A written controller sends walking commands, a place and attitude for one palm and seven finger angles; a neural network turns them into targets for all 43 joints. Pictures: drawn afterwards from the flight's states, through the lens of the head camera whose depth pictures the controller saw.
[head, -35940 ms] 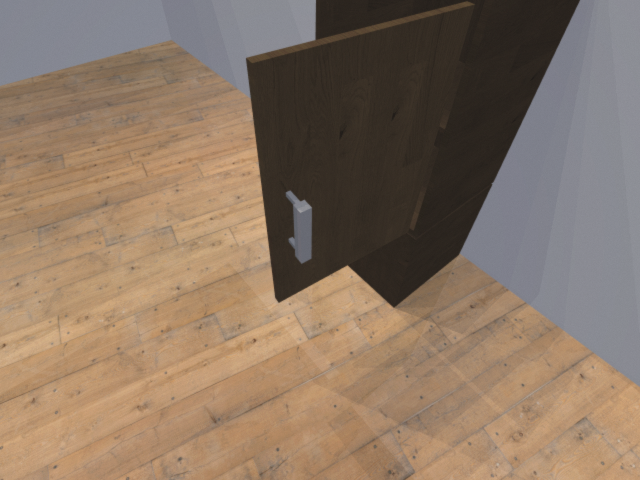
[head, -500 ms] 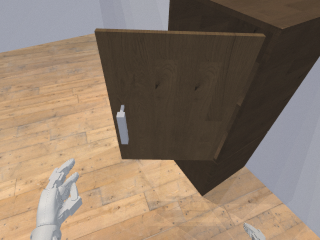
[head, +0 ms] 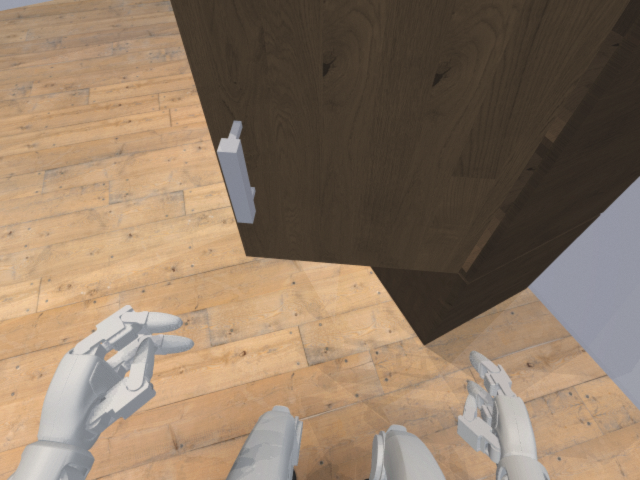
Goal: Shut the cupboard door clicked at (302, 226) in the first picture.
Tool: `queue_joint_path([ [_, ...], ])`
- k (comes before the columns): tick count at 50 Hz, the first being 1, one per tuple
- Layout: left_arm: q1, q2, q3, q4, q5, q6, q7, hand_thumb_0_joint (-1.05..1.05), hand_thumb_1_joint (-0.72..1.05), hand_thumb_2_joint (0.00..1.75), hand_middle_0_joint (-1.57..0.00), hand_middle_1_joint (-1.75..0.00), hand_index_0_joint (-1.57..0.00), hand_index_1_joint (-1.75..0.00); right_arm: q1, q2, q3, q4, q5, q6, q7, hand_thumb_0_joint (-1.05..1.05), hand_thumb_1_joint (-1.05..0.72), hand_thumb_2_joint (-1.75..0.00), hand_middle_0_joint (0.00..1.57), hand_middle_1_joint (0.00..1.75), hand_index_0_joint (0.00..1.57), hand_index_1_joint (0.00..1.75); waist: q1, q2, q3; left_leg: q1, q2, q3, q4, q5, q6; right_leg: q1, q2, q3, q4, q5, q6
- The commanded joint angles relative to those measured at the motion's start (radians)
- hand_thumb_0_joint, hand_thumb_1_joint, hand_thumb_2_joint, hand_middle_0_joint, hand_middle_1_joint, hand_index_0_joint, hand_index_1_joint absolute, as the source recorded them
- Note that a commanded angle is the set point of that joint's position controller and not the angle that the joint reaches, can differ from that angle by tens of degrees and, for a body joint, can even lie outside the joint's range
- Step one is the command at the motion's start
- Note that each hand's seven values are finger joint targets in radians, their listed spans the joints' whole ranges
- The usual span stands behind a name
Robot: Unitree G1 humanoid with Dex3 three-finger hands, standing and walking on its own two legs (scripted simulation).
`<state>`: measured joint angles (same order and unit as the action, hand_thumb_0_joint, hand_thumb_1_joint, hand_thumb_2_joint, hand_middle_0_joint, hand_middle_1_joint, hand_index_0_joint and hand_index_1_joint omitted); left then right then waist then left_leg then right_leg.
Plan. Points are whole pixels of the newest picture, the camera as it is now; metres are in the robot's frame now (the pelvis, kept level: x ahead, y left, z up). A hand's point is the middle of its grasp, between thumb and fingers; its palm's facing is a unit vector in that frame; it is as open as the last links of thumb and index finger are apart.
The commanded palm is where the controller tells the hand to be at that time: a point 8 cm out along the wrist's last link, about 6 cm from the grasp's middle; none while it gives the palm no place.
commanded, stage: raise the hand and make a fist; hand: left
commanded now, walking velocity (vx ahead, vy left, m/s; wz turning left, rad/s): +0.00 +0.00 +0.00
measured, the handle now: (241, 174) +0.49 +0.17 +0.06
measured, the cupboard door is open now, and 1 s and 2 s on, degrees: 57 57 57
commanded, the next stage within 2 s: bring the fist close to the handle in 1.22 s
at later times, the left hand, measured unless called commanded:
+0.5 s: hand (144, 372) +0.21 +0.21 +0.06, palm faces +0.03 -1.00 -0.03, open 3.1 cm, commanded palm +0.19 +0.26 +0.06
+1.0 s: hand (157, 348) +0.24 +0.21 +0.06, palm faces +0.01 -1.00 -0.04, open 3.1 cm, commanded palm +0.21 +0.26 +0.06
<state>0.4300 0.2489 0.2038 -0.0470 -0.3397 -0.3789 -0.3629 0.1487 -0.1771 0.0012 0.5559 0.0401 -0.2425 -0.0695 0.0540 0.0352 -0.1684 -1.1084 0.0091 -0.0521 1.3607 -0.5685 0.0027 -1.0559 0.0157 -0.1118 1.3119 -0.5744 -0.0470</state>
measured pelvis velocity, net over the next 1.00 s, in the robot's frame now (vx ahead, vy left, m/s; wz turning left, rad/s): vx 0.01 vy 0.02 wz -0.01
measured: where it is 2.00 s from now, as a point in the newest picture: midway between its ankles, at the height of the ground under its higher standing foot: outside the picture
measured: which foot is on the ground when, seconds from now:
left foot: down 0.00-1.00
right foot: down 0.00-1.00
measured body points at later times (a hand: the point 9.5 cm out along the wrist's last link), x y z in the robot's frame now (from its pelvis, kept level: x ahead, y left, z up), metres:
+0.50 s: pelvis +0.00 +0.02 +0.01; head +0.08 +0.03 +0.45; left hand +0.21 +0.26 +0.06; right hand +0.20 -0.22 -0.06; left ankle +0.04 +0.11 -0.61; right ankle +0.03 -0.10 -0.61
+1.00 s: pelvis +0.01 +0.02 +0.01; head +0.09 +0.03 +0.46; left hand +0.23 +0.26 +0.06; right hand +0.20 -0.22 -0.06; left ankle +0.04 +0.11 -0.61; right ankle +0.03 -0.10 -0.61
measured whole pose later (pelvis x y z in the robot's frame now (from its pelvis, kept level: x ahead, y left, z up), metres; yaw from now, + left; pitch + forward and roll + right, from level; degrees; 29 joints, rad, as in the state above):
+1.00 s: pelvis +0.01 +0.02 +0.01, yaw -1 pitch +19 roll -3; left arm 0.39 0.24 0.13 -0.02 -0.27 -0.41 -0.21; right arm 0.24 -0.23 0.00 0.49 0.03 -0.14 -0.06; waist 0.00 0.03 -0.19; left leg -1.07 0.00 -0.02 1.30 -0.56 0.04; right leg -1.01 0.00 -0.08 1.24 -0.56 -0.01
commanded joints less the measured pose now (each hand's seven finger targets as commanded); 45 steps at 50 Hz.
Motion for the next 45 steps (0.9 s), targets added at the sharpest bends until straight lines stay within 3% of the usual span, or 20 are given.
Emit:
queue_joint_path([
  [1, 0.095, 0.122, 0.13, -0.189, -0.038, -0.046, 0.022, 0.0, 0.9, 0.9, -0.84, -1.0, -0.84, -1.0, -0.017, -0.145, -0.079, -0.17, 0.004, -0.041, -0.007, 0.0, -0.9, -0.9, 0.2, 0.3, 0.2, 0.3, -0.003, -0.056, -0.31, 0.122, -0.013, -0.005, -0.182, 0.298, 0.016, 0.337, -0.022, 0.159, -0.233, 0.321, 0.044],
  [4, 0.092, 0.095, 0.093, -0.188, -0.031, -0.089, 0.038, 0.0, 0.9, 0.9, -0.9, -1.06, -0.9, -1.06, -0.008, -0.149, -0.077, -0.169, 0.0, -0.041, -0.004, 0.0, -0.9, -0.9, 0.2, 0.3, 0.2, 0.3, -0.014, -0.054, -0.279, 0.123, -0.011, -0.006, -0.185, 0.291, 0.014, 0.3, -0.021, 0.151, -0.224, 0.309, 0.04],
  [7, 0.078, 0.085, 0.061, -0.17, -0.017, -0.125, 0.044, 0.0, 0.9, 0.9, -0.95, -1.12, -0.95, -1.12, 0.0, -0.16, -0.079, -0.168, 0.0, -0.042, -0.004, 0.0, -0.9, -0.9, 0.2, 0.3, 0.2, 0.3, -0.033, -0.056, -0.233, 0.118, -0.011, -0.005, -0.199, 0.231, 0.017, 0.236, -0.014, 0.136, -0.238, 0.198, 0.032],
  [9, 0.056, 0.096, 0.048, -0.184, -0.007, -0.141, 0.046, 0.0, 0.9, 0.9, -0.99, -1.16, -0.99, -1.16, 0.004, -0.17, -0.078, -0.173, -0.002, -0.041, -0.006, 0.0, -0.9, -0.9, 0.2, 0.3, 0.2, 0.3, -0.03, -0.016, -0.234, 0.127, -0.012, -0.006, -0.205, 0.221, 0.019, 0.217, -0.01, 0.131, -0.232, 0.156, 0.019],
  [12, 0.056, 0.098, 0.043, -0.192, -0.001, -0.151, 0.062, 0.0, 0.9, 0.9, -1.04, -1.22, -1.04, -1.22, 0.01, -0.176, -0.079, -0.185, 0.001, -0.036, -0.009, 0.0, -0.9, -0.9, 0.2, 0.3, 0.2, 0.3, -0.032, -0.02, -0.224, 0.139, -0.013, -0.006, -0.226, 0.179, 0.022, 0.192, -0.005, 0.118, -0.242, 0.093, 0.017],
  [13, 0.039, 0.118, 0.049, -0.21, 0.003, -0.152, 0.068, 0.0, 0.9, 0.9, -1.06, -1.24, -1.06, -1.24, 0.012, -0.179, -0.076, -0.187, -0.002, -0.032, -0.01, 0.0, -0.9, -0.9, 0.2, 0.3, 0.2, 0.3, -0.023, 0.017, -0.223, 0.149, -0.012, -0.011, -0.233, 0.191, 0.021, 0.195, 0.0, 0.112, -0.231, 0.105, 0.007],
  [14, 0.041, 0.109, 0.04, -0.227, 0.006, -0.156, 0.076, 0.0, 0.9, 0.9, -1.08, -1.26, -1.08, -1.26, 0.013, -0.18, -0.076, -0.191, -0.002, -0.029, -0.009, 0.0, -0.9, -0.9, 0.2, 0.3, 0.2, 0.3, -0.026, 0.014, -0.239, 0.172, -0.012, -0.013, -0.242, 0.195, 0.021, 0.189, -0.001, 0.098, -0.224, 0.119, 0.008],
  [18, 0.057, 0.109, 0.041, -0.223, 0.016, -0.145, 0.11, 0.0, 0.9, 0.9, -1.15, -1.34, -1.15, -1.34, 0.019, -0.18, -0.074, -0.199, -0.006, -0.011, -0.005, 0.0, -0.9, -0.9, 0.2, 0.3, 0.2, 0.3, -0.023, 0.035, -0.237, 0.197, -0.012, -0.024, -0.271, 0.196, 0.016, 0.181, 0.009, 0.072, -0.215, 0.138, 0.005],
  [26, 0.01, 0.08, -0.01, -0.2, 0.042, -0.119, 0.13, 0.0, 0.9, 0.9, -1.3, -1.5, -1.3, -1.5, 0.027, -0.19, -0.063, -0.221, -0.007, 0.017, 0.001, 0.0, -0.9, -0.9, 0.2, 0.3, 0.2, 0.3, -0.049, 0.015, -0.202, 0.21, -0.008, -0.036, -0.299, 0.139, 0.012, 0.156, 0.01, 0.052, -0.23, 0.11, 0.01],
  [28, -0.01, 0.102, 0.002, -0.204, 0.046, -0.121, 0.135, 0.0, 0.9, 0.9, -1.3, -1.5, -1.3, -1.5, 0.031, -0.194, -0.059, -0.221, -0.011, 0.019, 0.0, 0.0, -0.9, -0.9, 0.2, 0.3, 0.2, 0.3, -0.042, 0.037, -0.206, 0.211, -0.008, -0.041, -0.299, 0.139, 0.012, 0.154, 0.013, 0.054, -0.223, 0.113, 0.005],
  [32, -0.045, 0.088, -0.019, -0.202, 0.055, -0.122, 0.141, 0.0, 0.9, 0.9, -1.3, -1.5, -1.3, -1.5, 0.031, -0.195, -0.053, -0.228, -0.011, 0.024, 0.004, 0.0, -0.9, -0.9, 0.2, 0.3, 0.2, 0.3, -0.052, 0.038, -0.208, 0.221, -0.008, -0.044, -0.309, 0.105, 0.011, 0.138, 0.01, 0.049, -0.227, 0.097, 0.009],
  [38, -0.061, 0.106, -0.003, -0.187, 0.055, -0.107, 0.143, 0.0, 0.9, 0.9, -1.3, -1.5, -1.3, -1.5, 0.042, -0.196, -0.051, -0.226, -0.012, 0.033, 0.004, 0.0, -0.9, -0.9, 0.2, 0.3, 0.2, 0.3, -0.042, 0.036, -0.223, 0.22, -0.01, -0.039, -0.302, 0.157, 0.01, 0.173, 0.012, 0.053, -0.227, 0.134, 0.004],
  [41, -0.073, 0.091, -0.02, -0.188, 0.058, -0.103, 0.145, 0.0, 0.9, 0.9, -1.3, -1.5, -1.3, -1.5, 0.043, -0.195, -0.051, -0.226, -0.01, 0.037, 0.006, 0.0, -0.9, -0.9, 0.2, 0.3, 0.2, 0.3, -0.051, 0.035, -0.241, 0.238, -0.008, -0.036, -0.3, 0.175, 0.011, 0.17, 0.009, 0.051, -0.228, 0.149, 0.008],
  [43, -0.055, 0.11, 0.007, -0.173, 0.054, -0.094, 0.149, 0.0, 0.9, 0.9, -1.3, -1.5, -1.3, -1.5, 0.047, -0.196, -0.053, -0.225, -0.012, 0.041, 0.005, 0.0, -0.9, -0.9, 0.2, 0.3, 0.2, 0.3, -0.04, 0.019, -0.249, 0.229, -0.011, -0.034, -0.295, 0.208, 0.011, 0.198, 0.012, 0.053, -0.227, 0.177, 0.006],
  [45, -0.052, 0.091, -0.011, -0.179, 0.053, -0.096, 0.147, 0.0, 0.9, 0.9, -1.3, -1.5, -1.3, -1.5, 0.045, -0.193, -0.054, -0.228, -0.008, 0.044, 0.007, 0.0, -0.9, -0.9, 0.2, 0.3, 0.2, 0.3, -0.046, 0.019, -0.25, 0.235, -0.01, -0.026, -0.294, 0.216, 0.01, 0.198, 0.008, 0.054, -0.23, 0.185, 0.01],
])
